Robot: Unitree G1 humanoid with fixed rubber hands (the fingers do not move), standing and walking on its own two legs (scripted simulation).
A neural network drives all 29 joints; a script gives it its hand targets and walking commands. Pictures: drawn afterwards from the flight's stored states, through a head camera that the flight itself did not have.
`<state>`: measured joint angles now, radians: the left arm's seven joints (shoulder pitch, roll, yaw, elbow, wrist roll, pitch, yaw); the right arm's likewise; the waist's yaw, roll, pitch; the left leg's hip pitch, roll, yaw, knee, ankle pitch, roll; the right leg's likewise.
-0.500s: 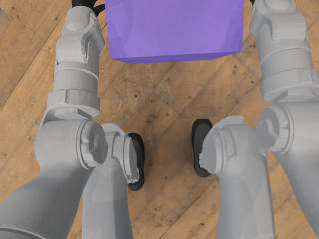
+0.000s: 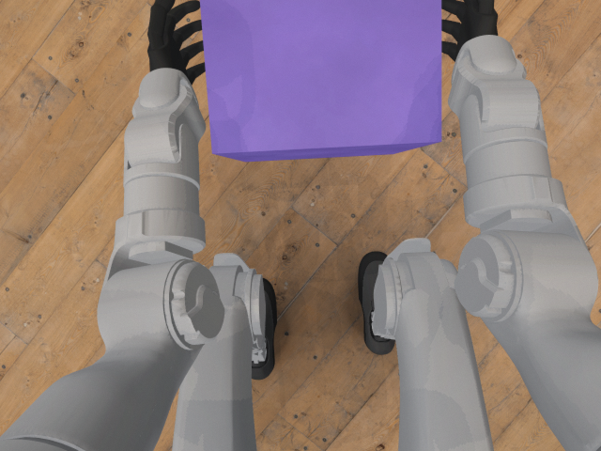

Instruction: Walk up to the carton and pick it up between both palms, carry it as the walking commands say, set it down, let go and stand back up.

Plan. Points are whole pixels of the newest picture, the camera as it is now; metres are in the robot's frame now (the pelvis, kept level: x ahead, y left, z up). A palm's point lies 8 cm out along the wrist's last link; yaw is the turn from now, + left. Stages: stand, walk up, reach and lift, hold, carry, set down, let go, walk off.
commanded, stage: reach and lift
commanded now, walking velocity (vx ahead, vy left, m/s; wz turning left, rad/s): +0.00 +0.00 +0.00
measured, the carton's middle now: (318, 79) +0.53 -0.04 -0.17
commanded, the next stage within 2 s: none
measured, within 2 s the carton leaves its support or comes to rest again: neither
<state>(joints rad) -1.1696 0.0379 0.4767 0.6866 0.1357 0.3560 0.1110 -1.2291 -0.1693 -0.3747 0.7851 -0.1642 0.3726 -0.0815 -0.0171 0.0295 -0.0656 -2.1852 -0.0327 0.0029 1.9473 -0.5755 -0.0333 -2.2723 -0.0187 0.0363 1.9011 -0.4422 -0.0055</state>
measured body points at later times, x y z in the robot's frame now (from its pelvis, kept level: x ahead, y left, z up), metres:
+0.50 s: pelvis +0.00 +0.00 +0.05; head +0.27 -0.04 +0.41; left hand +0.52 +0.12 -0.02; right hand +0.51 -0.20 -0.02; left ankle +0.10 +0.13 -0.40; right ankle +0.13 -0.12 -0.40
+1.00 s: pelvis +0.01 +0.00 +0.11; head +0.25 -0.04 +0.49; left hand +0.50 +0.13 +0.06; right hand +0.49 -0.20 +0.05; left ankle +0.10 +0.13 -0.40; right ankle +0.13 -0.12 -0.40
